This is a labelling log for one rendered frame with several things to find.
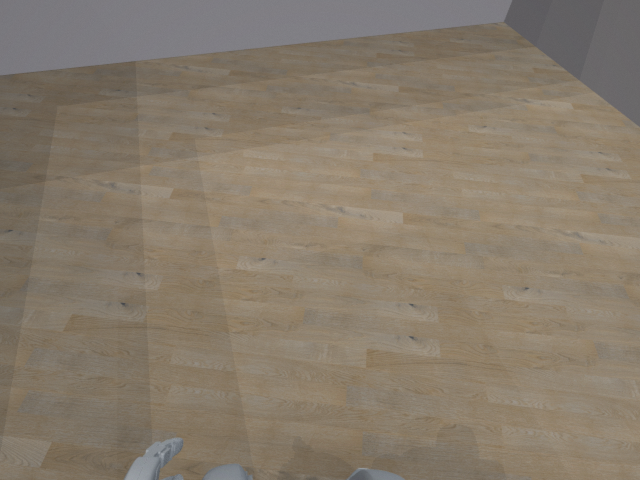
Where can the left robot hand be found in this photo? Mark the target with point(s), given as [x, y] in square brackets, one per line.
[156, 457]

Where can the right robot shin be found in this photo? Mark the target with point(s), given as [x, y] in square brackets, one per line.
[357, 470]

